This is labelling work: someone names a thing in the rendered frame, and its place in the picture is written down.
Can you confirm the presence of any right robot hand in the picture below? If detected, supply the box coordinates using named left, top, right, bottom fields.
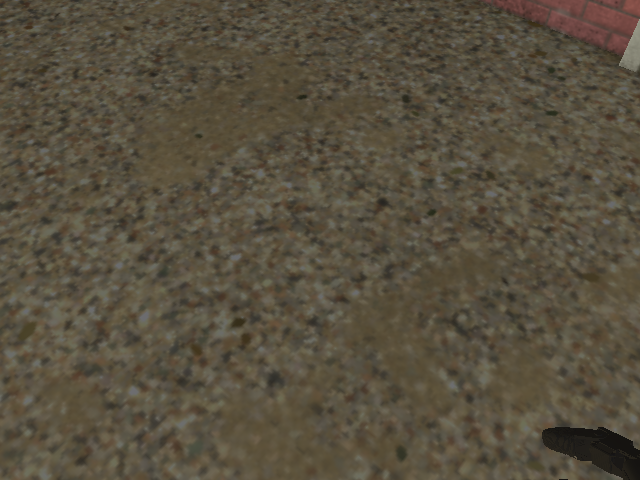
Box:
left=542, top=427, right=640, bottom=480

